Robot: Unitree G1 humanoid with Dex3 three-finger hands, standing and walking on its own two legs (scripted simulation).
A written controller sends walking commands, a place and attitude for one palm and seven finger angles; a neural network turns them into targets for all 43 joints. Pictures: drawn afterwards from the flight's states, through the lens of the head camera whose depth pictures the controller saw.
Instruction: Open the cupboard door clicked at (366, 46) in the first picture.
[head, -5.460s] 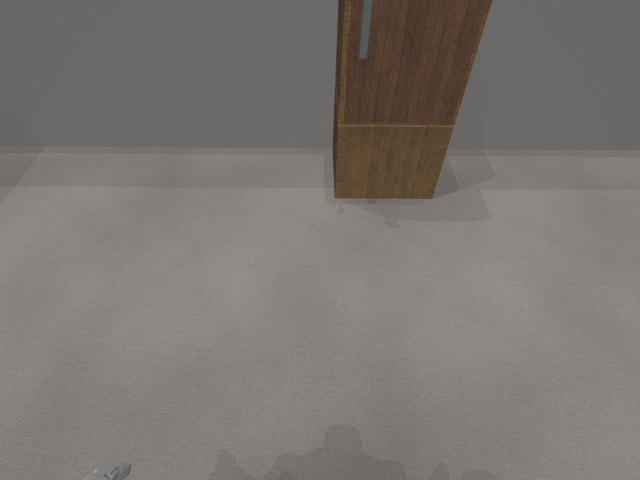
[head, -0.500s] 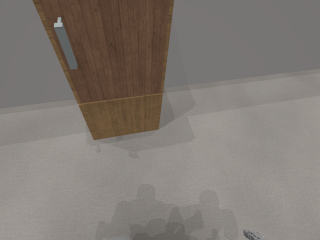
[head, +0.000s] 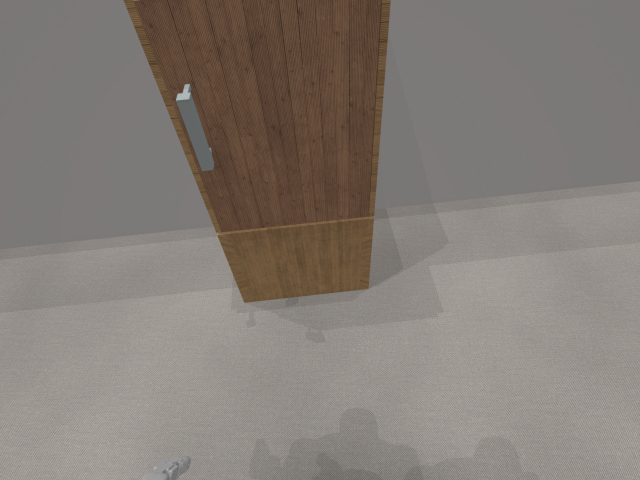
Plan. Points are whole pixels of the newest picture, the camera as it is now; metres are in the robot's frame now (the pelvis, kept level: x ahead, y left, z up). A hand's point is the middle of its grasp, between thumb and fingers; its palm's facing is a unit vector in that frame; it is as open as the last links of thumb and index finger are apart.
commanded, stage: take the last steps up to it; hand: left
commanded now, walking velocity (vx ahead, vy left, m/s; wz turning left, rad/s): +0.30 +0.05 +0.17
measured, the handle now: (197, 128) +0.76 +0.28 +0.02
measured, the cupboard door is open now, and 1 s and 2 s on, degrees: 0 0 0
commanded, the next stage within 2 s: come to a stop and stand still in 0.86 s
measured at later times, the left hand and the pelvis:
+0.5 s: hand out of the picture -0.04 +0.24 -0.17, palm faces +0.12 -0.98 -0.16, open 7.3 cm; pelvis +0.04 +0.07 +0.01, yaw +4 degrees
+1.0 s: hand (208, 372) +0.31 +0.21 -0.17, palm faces +0.04 -0.98 -0.18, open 7.3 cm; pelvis +0.21 +0.04 -0.01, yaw +4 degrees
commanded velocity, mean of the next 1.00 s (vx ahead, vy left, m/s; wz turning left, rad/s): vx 0.22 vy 0.00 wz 0.01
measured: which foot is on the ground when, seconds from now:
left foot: up 0.00-0.36, down 0.38-0.90, up 0.92-1.00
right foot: down 0.00-0.38, up 0.40-0.86, down 0.88-1.00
